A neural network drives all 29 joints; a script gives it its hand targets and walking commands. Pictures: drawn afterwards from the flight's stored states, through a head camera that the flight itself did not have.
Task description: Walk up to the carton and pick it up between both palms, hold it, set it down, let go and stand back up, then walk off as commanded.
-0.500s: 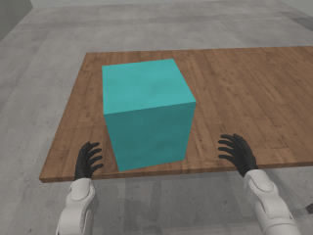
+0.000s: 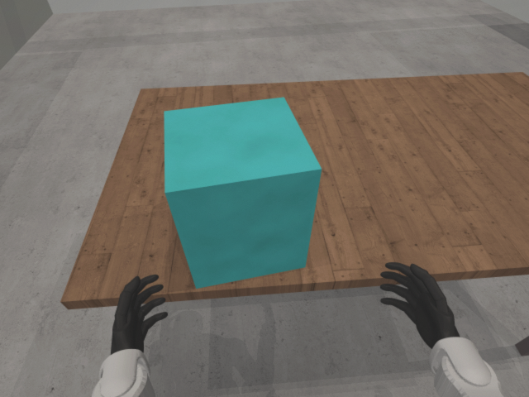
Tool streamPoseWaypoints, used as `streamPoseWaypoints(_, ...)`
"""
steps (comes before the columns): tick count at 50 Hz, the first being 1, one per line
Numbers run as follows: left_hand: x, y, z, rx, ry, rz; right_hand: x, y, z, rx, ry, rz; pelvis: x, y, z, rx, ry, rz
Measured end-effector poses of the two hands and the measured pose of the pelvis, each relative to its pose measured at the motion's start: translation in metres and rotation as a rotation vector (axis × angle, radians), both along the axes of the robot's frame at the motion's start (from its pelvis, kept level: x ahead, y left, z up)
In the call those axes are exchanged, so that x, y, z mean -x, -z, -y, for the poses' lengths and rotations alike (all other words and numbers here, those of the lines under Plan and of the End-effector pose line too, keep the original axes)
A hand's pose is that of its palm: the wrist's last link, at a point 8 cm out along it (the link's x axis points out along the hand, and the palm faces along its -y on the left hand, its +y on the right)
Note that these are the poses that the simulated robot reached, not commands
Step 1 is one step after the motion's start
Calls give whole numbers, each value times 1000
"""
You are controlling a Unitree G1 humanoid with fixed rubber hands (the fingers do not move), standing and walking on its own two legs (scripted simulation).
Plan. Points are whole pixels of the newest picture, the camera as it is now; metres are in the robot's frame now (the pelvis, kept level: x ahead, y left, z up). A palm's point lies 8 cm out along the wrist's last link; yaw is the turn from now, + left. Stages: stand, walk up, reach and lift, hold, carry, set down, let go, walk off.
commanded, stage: set down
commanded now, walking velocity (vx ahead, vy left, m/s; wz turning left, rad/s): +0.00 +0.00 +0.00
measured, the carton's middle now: (239, 194) +0.45 +0.08 +0.06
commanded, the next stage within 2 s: let go in 1.90 s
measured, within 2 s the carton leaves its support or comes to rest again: neither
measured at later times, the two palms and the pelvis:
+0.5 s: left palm (128, 355) +0.19 +0.21 +0.02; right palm (434, 343) +0.22 -0.21 +0.01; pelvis +0.01 +0.00 +0.00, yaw +0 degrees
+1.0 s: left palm (130, 362) +0.19 +0.22 -0.02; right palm (435, 358) +0.21 -0.22 -0.01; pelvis +0.02 +0.00 +0.00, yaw +0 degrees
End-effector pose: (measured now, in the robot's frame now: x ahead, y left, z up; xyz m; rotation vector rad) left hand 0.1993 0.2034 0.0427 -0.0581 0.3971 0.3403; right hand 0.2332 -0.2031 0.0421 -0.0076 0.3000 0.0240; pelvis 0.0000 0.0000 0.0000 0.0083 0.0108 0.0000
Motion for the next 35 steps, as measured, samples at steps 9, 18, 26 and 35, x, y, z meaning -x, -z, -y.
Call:
streamPoseWaypoints(9,-3,12,-1,-9,24,-60,0,15,1,4,15,-74,-4,0,0,-1,0,-5)
streamPoseWaypoints(18,-2,18,-7,-20,36,-74,4,22,3,7,30,-86,-13,-1,-1,1,-1,-17)
streamPoseWaypoints(26,11,28,-10,-32,50,-107,18,27,7,10,45,-102,-14,-1,-1,1,-1,-19)
streamPoseWaypoints(35,14,44,-16,-38,73,-151,23,31,6,32,45,-118,-14,-1,-1,1,-1,-19)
